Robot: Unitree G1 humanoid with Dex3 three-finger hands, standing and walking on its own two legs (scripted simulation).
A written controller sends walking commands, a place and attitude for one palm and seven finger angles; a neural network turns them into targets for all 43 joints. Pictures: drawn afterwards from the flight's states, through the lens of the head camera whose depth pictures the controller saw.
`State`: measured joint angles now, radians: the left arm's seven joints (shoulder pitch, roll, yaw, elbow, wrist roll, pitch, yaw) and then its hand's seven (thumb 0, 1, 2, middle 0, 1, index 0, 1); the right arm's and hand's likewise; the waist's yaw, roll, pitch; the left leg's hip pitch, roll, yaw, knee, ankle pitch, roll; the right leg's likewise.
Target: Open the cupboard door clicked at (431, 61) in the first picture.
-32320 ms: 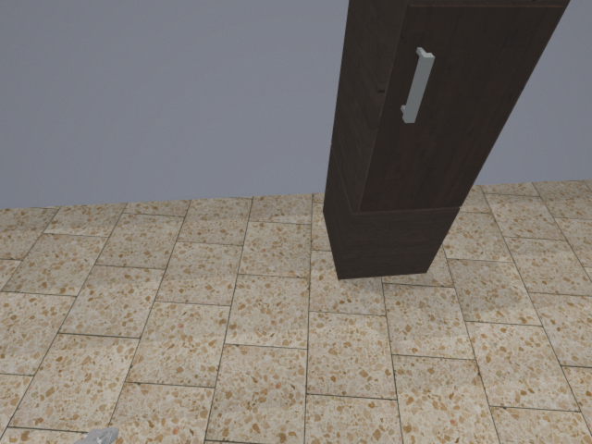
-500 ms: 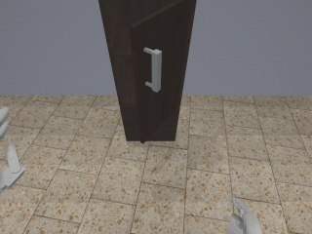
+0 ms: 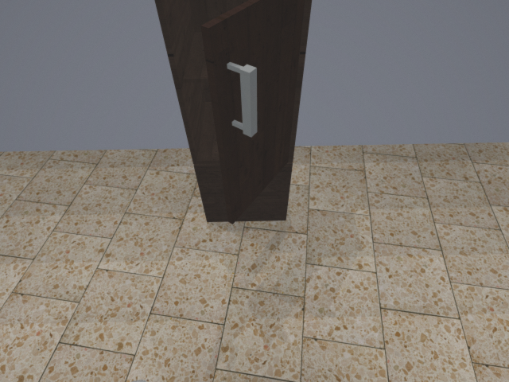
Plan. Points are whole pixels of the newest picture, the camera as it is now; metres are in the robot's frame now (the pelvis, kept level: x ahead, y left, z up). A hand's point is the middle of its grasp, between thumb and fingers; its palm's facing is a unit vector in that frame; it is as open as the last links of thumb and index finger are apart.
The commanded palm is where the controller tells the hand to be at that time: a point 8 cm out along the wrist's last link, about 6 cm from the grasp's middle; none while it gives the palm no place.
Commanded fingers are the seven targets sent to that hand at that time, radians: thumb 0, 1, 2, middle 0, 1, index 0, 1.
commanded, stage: let the arm hang, fingers relaxed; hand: left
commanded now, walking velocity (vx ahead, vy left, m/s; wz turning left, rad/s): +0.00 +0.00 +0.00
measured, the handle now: (241, 100) +0.63 +0.05 +0.10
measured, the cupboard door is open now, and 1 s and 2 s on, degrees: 54 54 54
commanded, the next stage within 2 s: look to check the result in 0.82 s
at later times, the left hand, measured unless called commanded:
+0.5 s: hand out of the picture +0.03 +0.20 -0.15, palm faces +0.02 -0.96 -0.29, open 7.4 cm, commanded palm none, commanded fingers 0.00 0.90 0.90 -0.20 -0.30 -0.20 -0.30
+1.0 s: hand out of the picture +0.07 +0.18 -0.15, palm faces +0.02 -0.97 -0.25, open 7.4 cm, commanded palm none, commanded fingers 0.00 0.90 0.90 -0.20 -0.30 -0.20 -0.30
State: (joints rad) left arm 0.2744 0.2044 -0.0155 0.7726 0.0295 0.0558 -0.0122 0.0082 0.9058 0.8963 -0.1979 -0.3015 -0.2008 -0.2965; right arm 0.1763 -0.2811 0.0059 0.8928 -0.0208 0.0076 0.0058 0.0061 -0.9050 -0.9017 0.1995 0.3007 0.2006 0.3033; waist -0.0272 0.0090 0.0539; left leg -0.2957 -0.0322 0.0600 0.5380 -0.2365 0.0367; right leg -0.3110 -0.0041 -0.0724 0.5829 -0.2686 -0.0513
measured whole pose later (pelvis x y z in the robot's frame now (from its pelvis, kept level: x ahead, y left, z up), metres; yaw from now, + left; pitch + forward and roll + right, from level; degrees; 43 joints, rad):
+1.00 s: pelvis +0.04 -0.02 +0.02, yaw +0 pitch -1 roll +0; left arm 0.19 0.20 0.02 1.15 0.01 -0.01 0.02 0.00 0.90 0.90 -0.20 -0.30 -0.20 -0.30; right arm 0.20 -0.22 0.00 1.14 -0.02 0.00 -0.03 0.00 -0.91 -0.90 0.20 0.30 0.20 0.30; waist 0.00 0.02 0.05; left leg -0.13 0.00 0.04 0.34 -0.19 0.01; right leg -0.13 0.04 -0.08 0.35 -0.21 -0.07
